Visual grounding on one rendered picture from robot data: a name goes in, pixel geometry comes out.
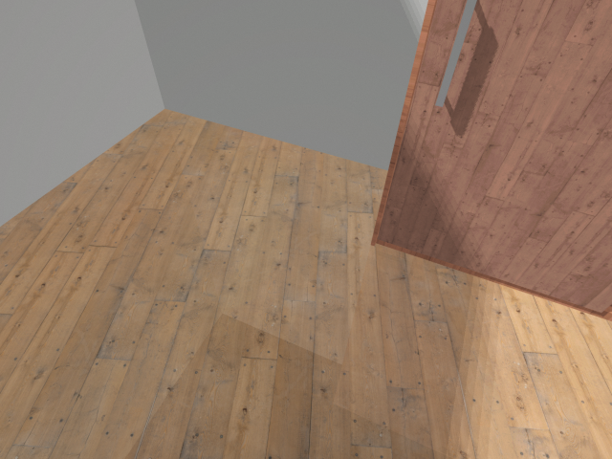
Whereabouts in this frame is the handle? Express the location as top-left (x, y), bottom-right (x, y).
top-left (435, 0), bottom-right (477, 107)

